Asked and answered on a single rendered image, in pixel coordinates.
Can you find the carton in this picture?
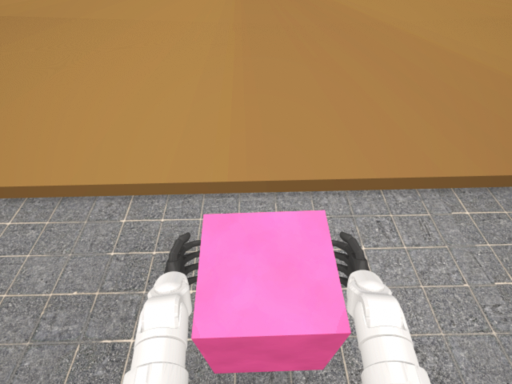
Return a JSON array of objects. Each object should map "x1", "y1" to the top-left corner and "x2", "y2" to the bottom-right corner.
[{"x1": 191, "y1": 210, "x2": 351, "y2": 374}]

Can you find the robot left forearm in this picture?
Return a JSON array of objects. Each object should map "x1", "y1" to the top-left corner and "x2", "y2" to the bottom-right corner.
[{"x1": 122, "y1": 271, "x2": 192, "y2": 384}]

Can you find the robot right forearm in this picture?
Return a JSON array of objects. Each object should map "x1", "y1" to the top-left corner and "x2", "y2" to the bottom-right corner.
[{"x1": 346, "y1": 270, "x2": 431, "y2": 384}]

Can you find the left robot hand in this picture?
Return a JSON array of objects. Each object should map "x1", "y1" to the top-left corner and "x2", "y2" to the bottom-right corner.
[{"x1": 164, "y1": 232, "x2": 201, "y2": 285}]

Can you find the right robot hand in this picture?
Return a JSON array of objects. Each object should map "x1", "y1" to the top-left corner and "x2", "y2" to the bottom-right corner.
[{"x1": 331, "y1": 231, "x2": 370, "y2": 288}]

